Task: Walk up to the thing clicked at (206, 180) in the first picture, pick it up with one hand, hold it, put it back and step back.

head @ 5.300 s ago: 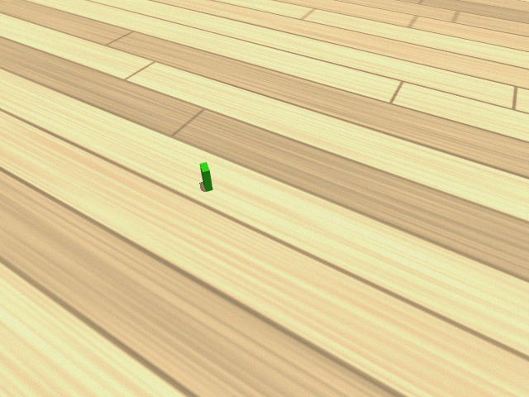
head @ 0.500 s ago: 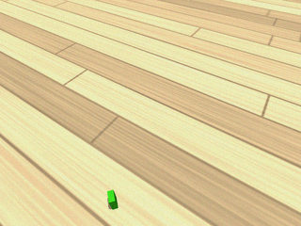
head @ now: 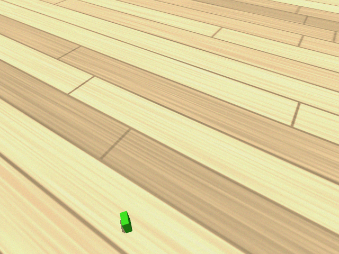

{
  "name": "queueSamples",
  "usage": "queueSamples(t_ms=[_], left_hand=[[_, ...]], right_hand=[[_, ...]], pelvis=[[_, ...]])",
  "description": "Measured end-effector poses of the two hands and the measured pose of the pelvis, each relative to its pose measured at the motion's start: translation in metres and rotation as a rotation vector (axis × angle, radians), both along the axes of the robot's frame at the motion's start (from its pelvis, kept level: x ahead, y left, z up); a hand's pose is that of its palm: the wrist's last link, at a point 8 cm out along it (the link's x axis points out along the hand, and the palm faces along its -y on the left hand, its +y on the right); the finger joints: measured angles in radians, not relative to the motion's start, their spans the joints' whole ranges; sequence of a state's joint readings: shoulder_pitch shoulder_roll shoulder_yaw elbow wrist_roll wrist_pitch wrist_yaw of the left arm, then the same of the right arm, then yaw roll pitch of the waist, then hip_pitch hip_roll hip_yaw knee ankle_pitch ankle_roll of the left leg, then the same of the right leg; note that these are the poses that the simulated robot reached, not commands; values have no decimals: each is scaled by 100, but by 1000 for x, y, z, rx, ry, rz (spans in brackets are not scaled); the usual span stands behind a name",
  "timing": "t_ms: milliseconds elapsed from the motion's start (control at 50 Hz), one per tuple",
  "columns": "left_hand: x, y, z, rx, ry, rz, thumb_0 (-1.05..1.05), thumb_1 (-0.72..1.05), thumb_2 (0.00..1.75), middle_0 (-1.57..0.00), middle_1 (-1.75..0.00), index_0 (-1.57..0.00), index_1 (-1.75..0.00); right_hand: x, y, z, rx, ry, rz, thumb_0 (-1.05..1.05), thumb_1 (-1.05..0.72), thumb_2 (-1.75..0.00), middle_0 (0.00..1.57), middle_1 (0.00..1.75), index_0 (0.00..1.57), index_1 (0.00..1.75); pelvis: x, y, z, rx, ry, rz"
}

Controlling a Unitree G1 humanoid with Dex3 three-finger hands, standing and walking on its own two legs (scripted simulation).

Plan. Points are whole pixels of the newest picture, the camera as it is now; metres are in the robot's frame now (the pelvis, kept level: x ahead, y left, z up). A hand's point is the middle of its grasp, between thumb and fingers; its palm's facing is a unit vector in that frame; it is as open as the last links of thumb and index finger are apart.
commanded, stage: stand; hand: left
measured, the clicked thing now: (126, 222) +0.41 +0.23 -0.71
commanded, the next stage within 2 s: none
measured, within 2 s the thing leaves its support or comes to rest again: neither
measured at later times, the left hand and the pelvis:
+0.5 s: hand out of the picture +0.04 +0.25 -0.16, palm faces -0.03 -0.94 -0.34, open 7.4 cm; pelvis -0.02 -0.01 +0.00, yaw +0 degrees
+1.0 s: hand out of the picture +0.07 +0.24 -0.15, palm faces -0.03 -0.94 -0.34, open 7.4 cm; pelvis -0.01 -0.01 +0.00, yaw -1 degrees
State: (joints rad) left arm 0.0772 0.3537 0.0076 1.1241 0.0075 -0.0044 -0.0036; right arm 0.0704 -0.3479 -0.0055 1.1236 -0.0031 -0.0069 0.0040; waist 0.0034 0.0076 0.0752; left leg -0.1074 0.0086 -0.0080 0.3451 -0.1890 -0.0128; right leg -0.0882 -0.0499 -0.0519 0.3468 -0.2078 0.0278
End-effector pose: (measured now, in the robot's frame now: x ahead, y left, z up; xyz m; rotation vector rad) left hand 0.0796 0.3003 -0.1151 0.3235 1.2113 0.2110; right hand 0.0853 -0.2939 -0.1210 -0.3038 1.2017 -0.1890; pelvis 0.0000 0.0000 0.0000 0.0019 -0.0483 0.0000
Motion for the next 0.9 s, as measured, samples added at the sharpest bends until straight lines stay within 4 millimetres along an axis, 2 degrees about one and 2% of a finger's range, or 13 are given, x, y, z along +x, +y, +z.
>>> queueSamples(t_ms=[180, 400, 540, 660, 900], left_hand=[[-14, -8, 1, -6, 2, -6, 1, 90, 89, -20, -30, -20, -30], [-39, -11, -3, -11, 43, 6, 1, 90, 89, -20, -30, -20, -30], [-44, -11, -5, -11, 68, 7, 1, 90, 89, -20, -30, -20, -30], [-37, -13, -4, -12, 58, 2, 1, 90, 89, -20, -30, -20, -30], [-15, -15, 0, -10, 9, -14, 1, 90, 89, -20, -30, -20, -30]], right_hand=[[-8, -2, 1, 9, -12, 3, 1, -90, -90, 20, 30, 21, 30], [-40, -12, -1, 4, 47, -15, 1, -90, -90, 20, 30, 21, 30], [-54, -15, -3, -3, 89, -27, 1, -90, -90, 20, 30, 20, 30], [-52, -14, -3, -1, 89, -27, 1, -90, -90, 20, 30, 20, 30], [-30, -12, -1, 3, 37, -9, 1, -90, -90, 20, 30, 21, 30]], pelvis=[[-12, -4, 2, 0, -5, -2], [-20, -9, 1, -2, 2, -3], [-19, -10, 1, -1, 9, -5], [-16, -11, 1, -1, 9, -6], [-11, -12, 1, -1, 11, -7]])
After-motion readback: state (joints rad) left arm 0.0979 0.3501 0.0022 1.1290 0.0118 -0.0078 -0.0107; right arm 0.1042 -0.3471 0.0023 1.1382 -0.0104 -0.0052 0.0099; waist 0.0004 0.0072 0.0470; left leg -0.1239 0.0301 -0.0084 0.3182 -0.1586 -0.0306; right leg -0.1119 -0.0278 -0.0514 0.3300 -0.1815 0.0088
